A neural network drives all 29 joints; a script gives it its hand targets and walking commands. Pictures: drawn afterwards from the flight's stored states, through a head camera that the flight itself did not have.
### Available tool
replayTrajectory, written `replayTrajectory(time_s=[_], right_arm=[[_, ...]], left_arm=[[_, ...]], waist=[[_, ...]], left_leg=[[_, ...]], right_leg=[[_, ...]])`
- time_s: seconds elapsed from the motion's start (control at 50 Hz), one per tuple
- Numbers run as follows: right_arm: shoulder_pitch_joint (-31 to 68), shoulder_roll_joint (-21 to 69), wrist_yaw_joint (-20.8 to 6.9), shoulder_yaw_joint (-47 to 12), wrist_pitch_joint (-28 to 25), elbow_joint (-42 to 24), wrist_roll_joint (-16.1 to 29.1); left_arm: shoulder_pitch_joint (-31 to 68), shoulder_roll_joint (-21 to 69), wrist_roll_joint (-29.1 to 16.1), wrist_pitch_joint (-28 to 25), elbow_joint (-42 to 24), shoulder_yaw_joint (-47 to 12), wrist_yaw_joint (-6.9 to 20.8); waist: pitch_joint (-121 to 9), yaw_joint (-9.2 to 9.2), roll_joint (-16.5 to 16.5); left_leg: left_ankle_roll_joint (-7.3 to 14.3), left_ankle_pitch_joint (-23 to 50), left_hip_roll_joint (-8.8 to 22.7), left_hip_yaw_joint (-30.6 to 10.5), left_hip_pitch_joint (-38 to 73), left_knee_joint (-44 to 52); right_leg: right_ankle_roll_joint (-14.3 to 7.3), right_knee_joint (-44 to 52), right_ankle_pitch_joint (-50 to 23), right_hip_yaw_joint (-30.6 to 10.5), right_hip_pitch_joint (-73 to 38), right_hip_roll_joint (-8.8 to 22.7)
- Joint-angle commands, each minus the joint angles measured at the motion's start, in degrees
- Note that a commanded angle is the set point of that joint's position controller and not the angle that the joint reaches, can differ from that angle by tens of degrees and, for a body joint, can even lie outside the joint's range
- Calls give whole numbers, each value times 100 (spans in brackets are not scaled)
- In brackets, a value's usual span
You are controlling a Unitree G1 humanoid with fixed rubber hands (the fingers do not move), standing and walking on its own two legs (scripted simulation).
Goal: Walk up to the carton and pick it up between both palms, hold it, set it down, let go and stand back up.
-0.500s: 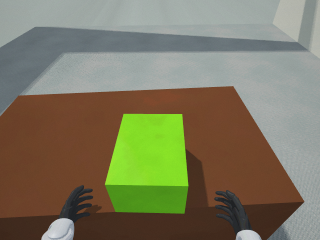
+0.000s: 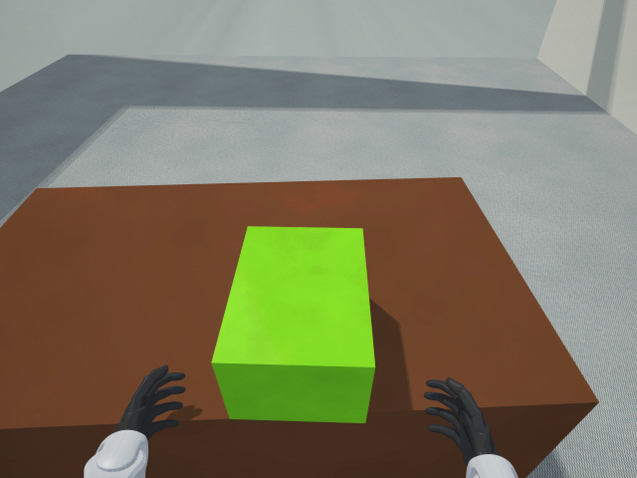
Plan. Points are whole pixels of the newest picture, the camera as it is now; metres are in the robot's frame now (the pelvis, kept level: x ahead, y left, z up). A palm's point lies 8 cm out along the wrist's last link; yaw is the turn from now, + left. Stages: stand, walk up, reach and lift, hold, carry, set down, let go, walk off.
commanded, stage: set down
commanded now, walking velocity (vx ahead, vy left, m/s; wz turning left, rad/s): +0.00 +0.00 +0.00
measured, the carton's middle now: (301, 316) +0.38 +0.03 -0.02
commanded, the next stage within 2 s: let go in 0.06 s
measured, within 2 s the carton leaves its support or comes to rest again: neither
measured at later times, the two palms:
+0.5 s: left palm (137, 432) +0.21 +0.23 -0.02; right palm (476, 448) +0.19 -0.19 -0.03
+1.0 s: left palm (129, 445) +0.20 +0.24 -0.03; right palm out of the picture +0.10 -0.25 -0.11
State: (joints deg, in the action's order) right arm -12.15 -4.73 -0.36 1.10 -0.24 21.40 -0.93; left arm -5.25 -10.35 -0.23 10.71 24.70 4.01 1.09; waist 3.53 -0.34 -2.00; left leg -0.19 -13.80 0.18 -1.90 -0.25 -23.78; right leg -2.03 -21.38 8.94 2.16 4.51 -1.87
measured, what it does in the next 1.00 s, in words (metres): stands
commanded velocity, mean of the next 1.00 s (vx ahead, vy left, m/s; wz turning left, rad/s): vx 0.00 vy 0.00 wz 0.00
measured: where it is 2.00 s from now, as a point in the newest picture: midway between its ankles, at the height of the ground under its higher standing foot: outside the picture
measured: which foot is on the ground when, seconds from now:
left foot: down 0.00-1.00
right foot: down 0.00-1.00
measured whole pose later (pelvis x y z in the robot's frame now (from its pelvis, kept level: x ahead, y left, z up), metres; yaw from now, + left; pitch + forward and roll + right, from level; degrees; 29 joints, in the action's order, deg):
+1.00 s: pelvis -0.02 +0.01 -0.02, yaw +0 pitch -1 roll +0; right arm -13.3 -16.5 -1.7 1.8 -0.6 37.1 -2.8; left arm -8.4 -11.7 -0.2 -7.9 21.0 3.9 5.0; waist 1.7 -0.3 -1.0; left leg 1.1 -19.0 -1.0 -0.7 -19.2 -39.4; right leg -1.3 -36.9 16.9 2.2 18.5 0.0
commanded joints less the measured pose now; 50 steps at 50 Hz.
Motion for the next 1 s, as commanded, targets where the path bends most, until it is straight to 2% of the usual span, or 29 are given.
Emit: replayTrajectory(time_s=[0.0, 0.08, 0.1, 0.12, 0.16, 0.2, 0.3, 0.34, 0.44, 0.5, 0.58, 0.6, 0.62, 0.66, 0.68, 0.7, 0.72, 0.74, 0.76, 0.78, 0.8, 0.82, 0.84, 0.86, 0.88, 0.92, 0.94, 0.96, 0.98], right_arm=[[444, -1210, 225, 475, 201, 519, -168], [399, -1372, 245, 392, 149, 652, -183], [369, -1385, 257, 406, 96, 582, -213], [344, -1352, 250, 362, 106, 685, -146], [369, -1389, 276, 445, 71, 641, -268], [454, -1390, 242, 428, 60, 727, -203], [442, -1427, 278, 360, 62, 739, -272], [404, -1464, 250, 349, 30, 771, -250], [388, -1362, 263, 312, 93, 922, -284], [406, -1531, 264, 312, 39, 712, -275], [322, -1492, 286, 230, 74, 875, -280], [58, -2373, 208, 542, -1, 559, -462], [-215, -2261, 167, 588, -24, 570, -371], [-1015, -2126, 73, 518, -26, 848, -306], [-1112, -2199, 42, 517, -11, 832, -354], [-1199, -2140, -31, 482, -38, 794, -304], [-1538, -2200, -52, 520, 8, 922, -349], [-1707, -2343, -32, 548, -43, 922, -349], [-1701, -2482, -44, 552, -74, 854, -375], [-1535, -2480, -56, 570, -64, 884, -369], [-970, -2561, -89, 521, -85, 671, -373], [-109, -2673, -81, 474, -156, 505, -354], [544, -2587, -70, 401, -224, 447, -325], [929, -2510, -19, 360, -261, 438, -260], [746, -2558, -3, 400, -288, 519, -240], [484, -2612, -58, 531, -255, 901, -124], [387, -2444, -74, 468, -313, 930, -112], [58, -2230, -64, 429, -290, 1039, -89], [23, -2330, -103, 490, -300, 1168, -91]], left_arm=[[-19, -414, 151, 182, 273, -141, 186], [-140, -272, 196, 181, 454, -195, 178], [-155, -361, 166, 175, 437, -117, 174], [-185, -267, 157, 149, 412, -186, 194], [-194, -308, 170, 147, 408, -159, 177], [-134, -302, 192, 149, 389, -149, 128], [-168, -282, 153, 147, 476, -144, 182], [-204, -259, 228, 149, 492, -179, 151], [-202, -210, 156, 146, 633, -205, 173], [-134, -280, 210, 124, 553, -161, 161], [-163, -222, 262, 157, 710, -145, 161], [-166, -1898, 307, -430, 179, 523, -24], [-57, -2079, 328, -683, 164, 519, -66], [562, -2050, 341, -919, 67, 471, -94], [446, -1994, 313, -963, 93, 470, -55], [623, -2121, 313, -1039, 42, 478, -49], [480, -2222, 284, -1040, 83, 550, -23], [527, -2126, 274, -991, -33, 499, 9], [525, -1995, 260, -960, -44, 514, 23], [239, -1939, 233, -965, -35, 530, 35], [-4, -1862, 208, -1016, -46, 522, 11], [-242, -1675, 191, -1040, 0, 478, 40], [-518, -1827, 256, -1091, 71, 516, 27], [-689, -1850, 226, -1140, 109, 454, 31], [-723, -1784, 245, -1198, 98, 425, 41], [-837, -1707, 269, -1327, 254, 353, -48], [-885, -1789, 299, -1374, 254, 348, -130], [-546, -2121, 351, -1472, 70, 394, -156], [-222, -2208, 327, -1486, -11, 393, -183]], waist=[[621, 88, 312], [756, 68, 324], [657, 86, 534], [779, 59, 321], [841, 51, 444], [735, 33, 205], [806, 66, 481], [912, 67, 195], [887, -2, 448], [846, 18, 206], [1011, -49, 207], [1167, 341, 242], [1048, 136, 1009], [234, -233, 898], [298, -207, 1228], [367, -343, 894], [201, -372, 1310], [321, -483, 1200], [417, -480, 1074], [545, -347, 117], [996, -159, -642], [1174, 250, -1212], [556, 564, -817], [139, 687, -553], [7, 529, -460], [-452, 462, 46], [-466, 422, 453], [-1029, 69, 952], [-574, -78, 723]], left_leg=[[251, -1022, 195, 643, -2296, 910], [200, -993, 230, 589, -2409, 894], [211, -856, 195, 567, -2354, 781], [166, -871, 233, 549, -2337, 934], [190, -969, 265, 536, -2312, 970], [185, -1139, 274, 520, -2440, 917], [186, -928, 279, 451, -2352, 881], [182, -1153, 359, 434, -2428, 980], [137, -908, 254, 443, -2185, 847], [183, -1124, 310, 401, -2513, 945], [172, -1241, 344, 367, -2502, 983], [134, -992, 123, 16, -2437, -26], [66, -986, 98, 129, -1643, -866], [128, -1198, -1, 475, -809, -1559], [201, -1232, -75, 427, -635, -2098], [286, -1330, 125, 350, -701, -1758], [408, -1529, -16, 526, -584, -1891], [413, -1458, 88, 497, -649, -1374], [554, -1984, 176, 55, -782, -1207], [720, -2904, 461, -574, -1424, -349], [1027, -4228, 1140, -2019, -2697, 879], [1172, -3912, 1486, -2275, -4067, 1397], [1098, -3426, 1424, -1935, -4340, 1362], [790, -2578, 1032, -1291, -3935, 968], [721, -2203, 937, -1115, -3329, 582], [542, -1597, 709, -965, -2756, -238], [348, -712, 515, -705, -3011, -1018], [176, -467, 118, -312, -2762, -1479], [180, -436, 229, -143, -2401, -1291]], right_leg=[[57, 382, 1728, -540, -1179, 219], [82, 298, 1709, -458, -1233, 151], [68, 332, 1719, -488, -1212, 177], [82, 314, 1592, -423, -1178, 130], [65, 283, 1703, -427, -1227, 143], [34, 245, 1808, -476, -1341, 183], [101, 284, 1702, -495, -1307, 137], [87, 239, 1769, -481, -1321, 131], [73, 415, 1730, -558, -1133, 207], [85, 226, 1661, -490, -1490, 103], [106, 271, 1743, -545, -1574, 128], [114, 511, 1905, -1190, 461, 895], [-165, 999, 2781, -1490, 1608, 1194], [-226, 1070, 3521, -1376, 2224, 1260], [-242, 1207, 3500, -1498, 2741, 1285], [-274, 958, 3327, -1369, 2854, 1383], [-88, 938, 3682, -1021, 3077, 1156], [15, 758, 3677, -976, 3102, 1020], [137, 284, 3699, -797, 3371, 832], [157, -380, 3605, -728, 3281, 636], [309, -1887, 2470, -376, 2814, 157], [244, -3220, 1773, -233, 1709, 71], [140, -3361, 1522, -337, 892, 207], [97, -2940, 1379, -204, 778, 219], [28, -2378, 1438, -242, 1054, 345], [-139, -670, 1055, -189, 330, 378], [-191, -542, 636, -1032, 5, 959], [-485, -272, 281, -1915, 82, 1553], [-761, -230, 728, -2043, 997, 1804]])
